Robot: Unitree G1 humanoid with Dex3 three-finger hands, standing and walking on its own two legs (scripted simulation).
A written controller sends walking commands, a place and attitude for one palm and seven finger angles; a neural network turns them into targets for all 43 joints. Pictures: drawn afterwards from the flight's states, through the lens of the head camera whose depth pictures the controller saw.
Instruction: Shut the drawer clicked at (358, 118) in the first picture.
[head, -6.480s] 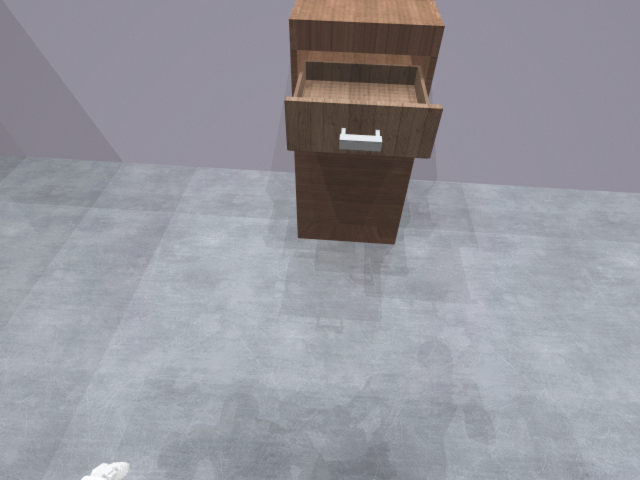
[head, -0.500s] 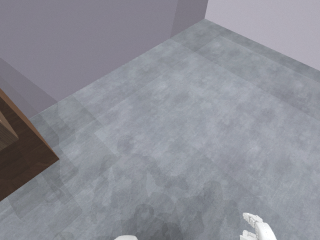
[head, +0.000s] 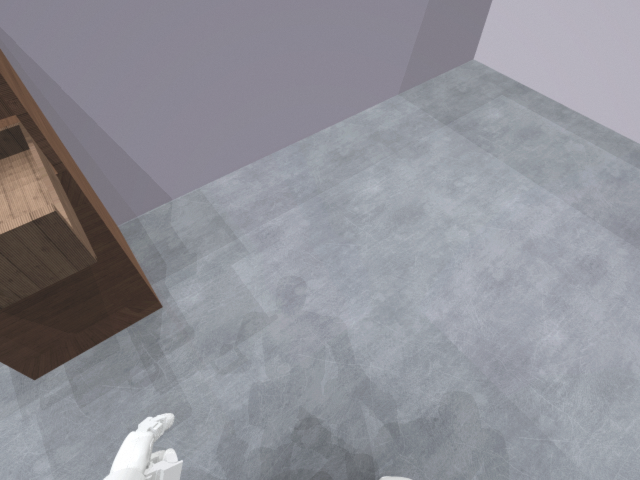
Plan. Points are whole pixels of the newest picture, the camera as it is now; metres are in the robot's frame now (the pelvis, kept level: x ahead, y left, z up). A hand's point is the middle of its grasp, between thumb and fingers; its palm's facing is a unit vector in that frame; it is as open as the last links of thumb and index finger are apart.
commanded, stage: turn to face it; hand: left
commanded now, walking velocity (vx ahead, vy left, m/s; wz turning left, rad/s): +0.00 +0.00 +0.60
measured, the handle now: out of the picture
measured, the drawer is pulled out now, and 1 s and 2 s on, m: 0.30 0.30 0.30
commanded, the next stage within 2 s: take the last steps up to it in 0.94 s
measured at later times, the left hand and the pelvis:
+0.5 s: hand out of the picture -0.07 +0.18 -0.16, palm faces +0.37 -0.89 -0.28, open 7.3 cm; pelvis -0.02 -0.02 +0.00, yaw +20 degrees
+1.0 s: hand out of the picture -0.08 +0.23 -0.16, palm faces +0.53 -0.82 -0.23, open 7.4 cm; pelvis -0.05 +0.02 +0.01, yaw +30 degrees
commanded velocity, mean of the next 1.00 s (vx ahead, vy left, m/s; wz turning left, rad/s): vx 0.00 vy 0.00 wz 0.43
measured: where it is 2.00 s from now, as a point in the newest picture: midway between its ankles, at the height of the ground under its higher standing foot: outside the picture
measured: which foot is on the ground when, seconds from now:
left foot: down 0.00-0.06, up 0.08-0.56, down 0.58-1.00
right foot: up 0.00-0.04, down 0.06-0.58, up 0.60-1.00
